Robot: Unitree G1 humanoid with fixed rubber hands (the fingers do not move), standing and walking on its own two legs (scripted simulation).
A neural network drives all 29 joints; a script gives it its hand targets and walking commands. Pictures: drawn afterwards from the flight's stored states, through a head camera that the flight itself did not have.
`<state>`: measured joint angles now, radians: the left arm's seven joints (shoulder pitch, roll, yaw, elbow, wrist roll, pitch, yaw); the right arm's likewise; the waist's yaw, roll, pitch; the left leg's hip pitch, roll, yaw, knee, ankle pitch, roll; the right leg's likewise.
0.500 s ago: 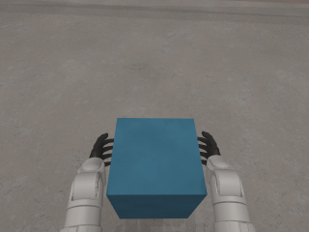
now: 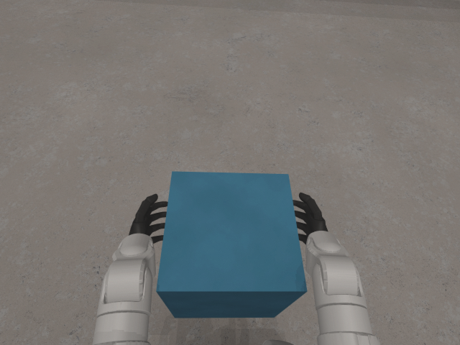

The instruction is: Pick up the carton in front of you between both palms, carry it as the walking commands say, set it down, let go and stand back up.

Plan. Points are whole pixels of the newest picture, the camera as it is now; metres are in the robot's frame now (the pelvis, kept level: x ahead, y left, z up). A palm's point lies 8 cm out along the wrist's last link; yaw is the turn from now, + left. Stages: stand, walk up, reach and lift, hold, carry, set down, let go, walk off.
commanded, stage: carry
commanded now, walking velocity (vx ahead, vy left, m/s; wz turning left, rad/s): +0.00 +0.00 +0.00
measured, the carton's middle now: (227, 251) +0.28 +0.00 -0.07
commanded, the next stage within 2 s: none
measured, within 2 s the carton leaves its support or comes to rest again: neither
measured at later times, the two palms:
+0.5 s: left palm (150, 182) +0.38 +0.15 +0.02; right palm (307, 180) +0.39 -0.15 +0.03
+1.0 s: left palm (145, 196) +0.35 +0.15 +0.03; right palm (310, 193) +0.36 -0.15 +0.03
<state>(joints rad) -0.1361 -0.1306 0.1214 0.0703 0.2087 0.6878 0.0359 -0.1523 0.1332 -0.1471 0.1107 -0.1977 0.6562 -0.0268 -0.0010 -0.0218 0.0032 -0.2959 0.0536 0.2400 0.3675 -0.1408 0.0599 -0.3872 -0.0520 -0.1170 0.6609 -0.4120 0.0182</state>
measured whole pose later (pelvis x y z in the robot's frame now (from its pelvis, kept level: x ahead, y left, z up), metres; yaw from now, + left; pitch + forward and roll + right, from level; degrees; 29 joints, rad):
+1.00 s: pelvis +0.07 -0.01 -0.01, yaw +2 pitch +2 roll +0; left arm -0.19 -0.14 0.16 0.16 0.23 0.74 0.02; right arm -0.20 0.14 -0.18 0.16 -0.23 0.74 -0.02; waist 0.00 0.00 -0.10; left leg -0.20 0.06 0.20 0.50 -0.32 0.02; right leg -0.27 -0.07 -0.18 0.50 -0.26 -0.01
